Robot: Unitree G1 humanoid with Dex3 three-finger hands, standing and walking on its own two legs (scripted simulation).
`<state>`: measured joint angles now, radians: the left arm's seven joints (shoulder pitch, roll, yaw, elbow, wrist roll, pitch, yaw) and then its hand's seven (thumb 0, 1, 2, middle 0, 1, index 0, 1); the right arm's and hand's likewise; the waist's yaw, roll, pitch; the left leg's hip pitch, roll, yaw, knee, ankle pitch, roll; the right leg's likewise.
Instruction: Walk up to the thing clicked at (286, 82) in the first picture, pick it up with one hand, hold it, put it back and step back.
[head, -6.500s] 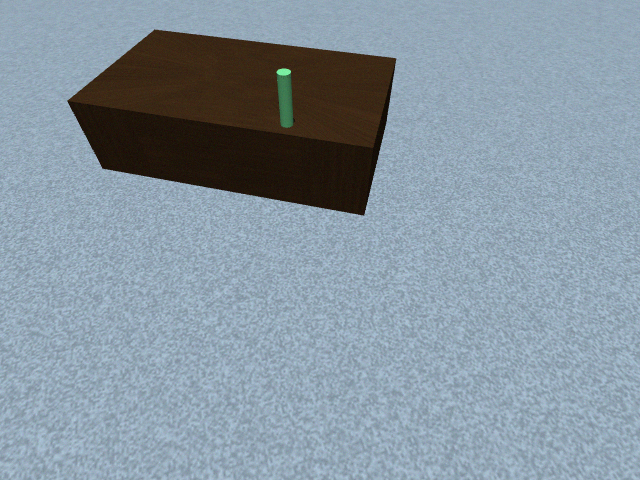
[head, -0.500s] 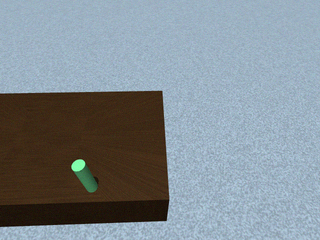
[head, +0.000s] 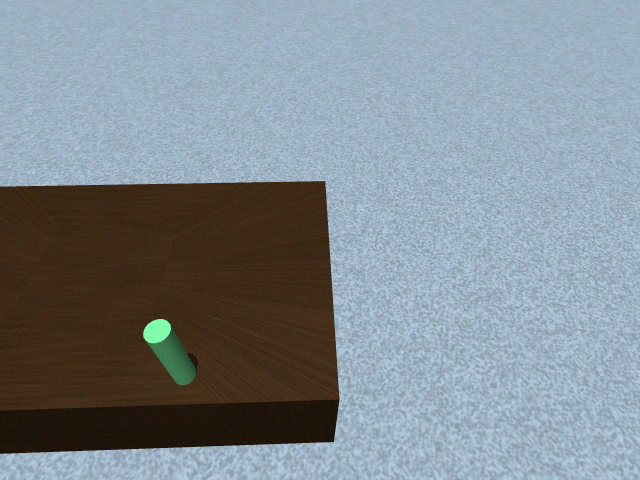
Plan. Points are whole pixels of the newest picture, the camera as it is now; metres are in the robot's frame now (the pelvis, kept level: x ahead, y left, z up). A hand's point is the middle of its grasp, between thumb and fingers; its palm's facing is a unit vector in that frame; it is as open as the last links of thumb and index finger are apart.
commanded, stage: stand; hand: left
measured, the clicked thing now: (172, 354) +0.42 +0.32 -0.32
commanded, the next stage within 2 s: go down in 0.60 s
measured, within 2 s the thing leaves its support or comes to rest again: neither
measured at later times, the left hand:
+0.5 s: hand out of the picture +0.07 +0.26 -0.16, palm faces -0.02 -0.94 -0.35, open 7.4 cm
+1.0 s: hand out of the picture +0.16 +0.27 -0.15, palm faces +0.05 -0.93 -0.36, open 12.6 cm
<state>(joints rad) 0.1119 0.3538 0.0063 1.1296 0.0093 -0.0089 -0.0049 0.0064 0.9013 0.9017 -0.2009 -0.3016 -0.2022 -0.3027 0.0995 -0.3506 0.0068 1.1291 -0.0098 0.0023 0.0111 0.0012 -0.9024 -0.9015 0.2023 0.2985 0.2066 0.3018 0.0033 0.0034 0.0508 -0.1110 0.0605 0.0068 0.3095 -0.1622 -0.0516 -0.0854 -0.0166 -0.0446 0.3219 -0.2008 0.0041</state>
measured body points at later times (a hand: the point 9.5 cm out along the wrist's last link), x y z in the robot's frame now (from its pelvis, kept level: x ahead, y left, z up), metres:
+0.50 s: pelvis +0.00 +0.00 +0.00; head +0.01 +0.00 +0.45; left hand +0.07 +0.31 -0.13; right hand +0.07 -0.30 -0.13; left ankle +0.00 +0.15 -0.75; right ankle -0.02 -0.12 -0.75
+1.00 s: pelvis -0.01 +0.01 -0.01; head +0.04 +0.01 +0.43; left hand +0.15 +0.32 -0.12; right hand +0.09 -0.25 -0.14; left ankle +0.00 +0.15 -0.75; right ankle -0.02 -0.12 -0.75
